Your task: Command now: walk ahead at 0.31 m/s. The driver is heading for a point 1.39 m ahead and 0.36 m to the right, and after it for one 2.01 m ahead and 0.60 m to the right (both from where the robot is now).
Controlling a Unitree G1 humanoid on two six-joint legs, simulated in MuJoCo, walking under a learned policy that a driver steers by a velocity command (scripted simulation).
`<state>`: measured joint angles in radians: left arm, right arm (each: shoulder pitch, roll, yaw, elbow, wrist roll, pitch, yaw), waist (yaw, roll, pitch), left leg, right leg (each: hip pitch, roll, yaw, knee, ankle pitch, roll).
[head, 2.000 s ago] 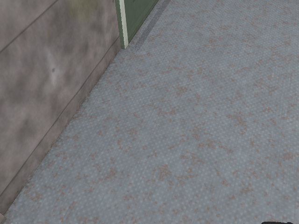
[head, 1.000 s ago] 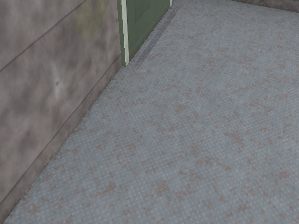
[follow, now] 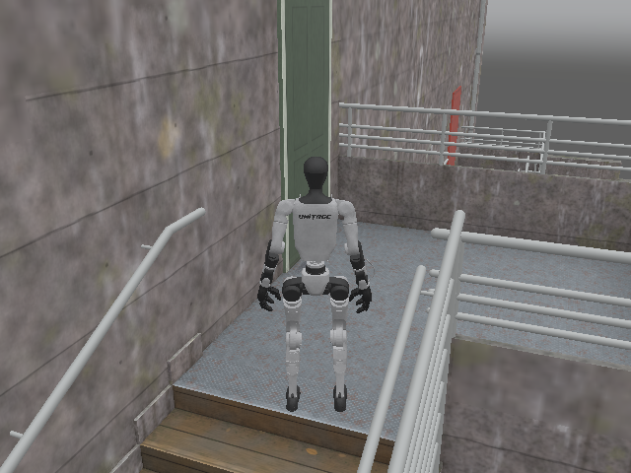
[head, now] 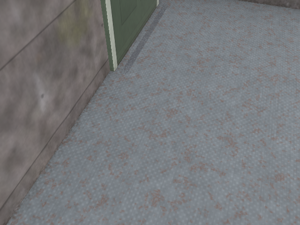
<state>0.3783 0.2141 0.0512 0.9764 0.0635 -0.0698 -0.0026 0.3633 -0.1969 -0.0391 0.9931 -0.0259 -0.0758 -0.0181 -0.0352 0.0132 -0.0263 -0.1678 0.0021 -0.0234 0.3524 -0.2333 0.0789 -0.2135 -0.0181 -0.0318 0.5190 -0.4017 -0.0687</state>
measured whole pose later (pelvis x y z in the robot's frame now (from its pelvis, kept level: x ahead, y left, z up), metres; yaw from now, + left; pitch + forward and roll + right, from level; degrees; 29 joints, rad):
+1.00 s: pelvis +0.52 -0.03 -0.03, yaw -5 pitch +3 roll +2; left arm 0.06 0.22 0.03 0.74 -0.02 -0.08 -0.06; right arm 0.39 -0.25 -0.04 0.98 0.00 -0.06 -0.02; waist -0.05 -0.02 0.00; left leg 0.11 -0.01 0.15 0.34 -0.47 -0.01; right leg -0.58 -0.02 -0.05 0.57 -0.05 -0.11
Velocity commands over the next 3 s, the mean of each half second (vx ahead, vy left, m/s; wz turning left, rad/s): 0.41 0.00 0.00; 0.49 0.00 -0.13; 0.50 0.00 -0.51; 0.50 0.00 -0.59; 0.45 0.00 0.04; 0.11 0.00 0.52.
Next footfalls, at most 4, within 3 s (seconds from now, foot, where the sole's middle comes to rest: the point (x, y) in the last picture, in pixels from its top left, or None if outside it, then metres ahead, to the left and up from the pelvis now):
0.46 left None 0.37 0.09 -0.79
1.00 right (180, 186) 0.70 -0.14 -0.79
1.50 left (150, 138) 1.00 0.00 -0.79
2.02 right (215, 122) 1.10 -0.38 -0.79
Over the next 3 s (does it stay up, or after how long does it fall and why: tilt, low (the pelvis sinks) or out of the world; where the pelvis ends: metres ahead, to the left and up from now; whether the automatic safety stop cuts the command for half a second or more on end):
stays up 1.34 -0.46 -0.02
